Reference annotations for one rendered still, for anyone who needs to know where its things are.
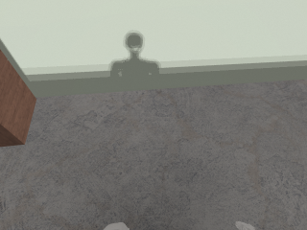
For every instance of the cupboard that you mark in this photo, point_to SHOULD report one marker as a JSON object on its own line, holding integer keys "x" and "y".
{"x": 17, "y": 105}

